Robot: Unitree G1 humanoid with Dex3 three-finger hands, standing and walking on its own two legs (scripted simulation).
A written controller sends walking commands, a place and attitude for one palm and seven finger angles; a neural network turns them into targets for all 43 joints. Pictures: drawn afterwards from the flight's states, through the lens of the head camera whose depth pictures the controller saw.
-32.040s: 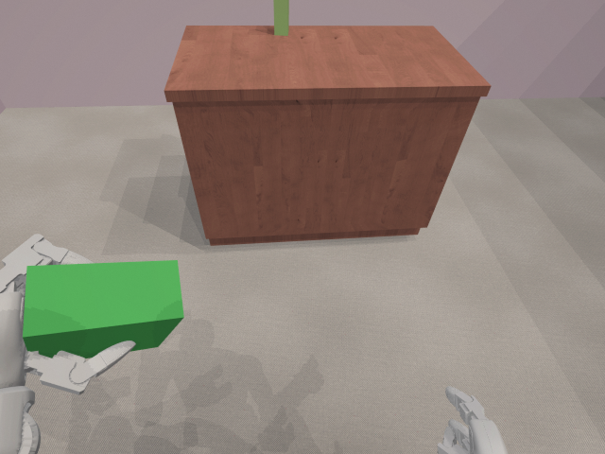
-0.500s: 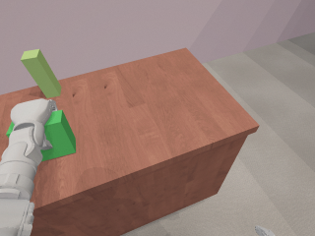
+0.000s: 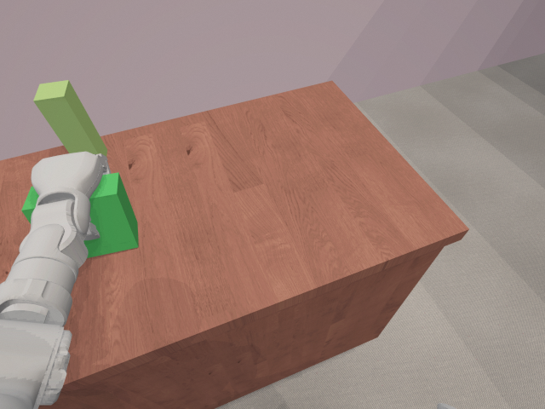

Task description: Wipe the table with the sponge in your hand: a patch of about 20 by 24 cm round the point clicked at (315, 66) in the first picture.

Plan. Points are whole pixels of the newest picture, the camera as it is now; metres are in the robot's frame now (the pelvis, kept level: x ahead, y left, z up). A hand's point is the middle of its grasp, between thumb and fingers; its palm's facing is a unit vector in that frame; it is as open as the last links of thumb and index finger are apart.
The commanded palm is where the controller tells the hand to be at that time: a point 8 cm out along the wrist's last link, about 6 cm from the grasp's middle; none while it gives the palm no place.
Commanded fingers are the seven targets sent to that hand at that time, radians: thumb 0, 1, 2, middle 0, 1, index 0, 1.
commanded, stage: slide across to the middle lane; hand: left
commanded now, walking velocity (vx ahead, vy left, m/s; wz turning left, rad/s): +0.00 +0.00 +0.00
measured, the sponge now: (92, 227) +0.38 +0.33 +0.02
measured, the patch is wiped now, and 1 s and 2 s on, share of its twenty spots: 0.40 0.50 0.55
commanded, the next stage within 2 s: wipe back along the middle lane in 0.46 s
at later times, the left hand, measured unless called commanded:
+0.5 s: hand (120, 192) +0.42 +0.27 +0.08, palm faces -0.05 -0.02 -1.00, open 10.2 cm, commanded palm +0.40 +0.25 +0.13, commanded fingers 0.00 0.10 1.30 -1.20 -1.60 -1.20 -1.60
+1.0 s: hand (135, 204) +0.39 +0.24 +0.08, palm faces -0.02 -0.03 -1.00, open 10.2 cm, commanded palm +0.35 +0.23 +0.11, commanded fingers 0.00 0.10 1.30 -1.20 -1.60 -1.20 -1.60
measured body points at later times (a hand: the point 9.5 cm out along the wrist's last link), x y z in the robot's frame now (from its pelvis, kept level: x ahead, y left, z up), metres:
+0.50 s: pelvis +0.03 +0.01 +0.00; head +0.05 -0.01 +0.45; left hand +0.41 +0.27 +0.13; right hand +0.22 -0.22 -0.11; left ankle +0.02 +0.08 -0.73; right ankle +0.01 -0.11 -0.73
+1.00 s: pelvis +0.03 -0.01 +0.01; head +0.04 -0.04 +0.46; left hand +0.39 +0.24 +0.13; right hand +0.20 -0.26 -0.11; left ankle +0.02 +0.08 -0.73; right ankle +0.01 -0.11 -0.73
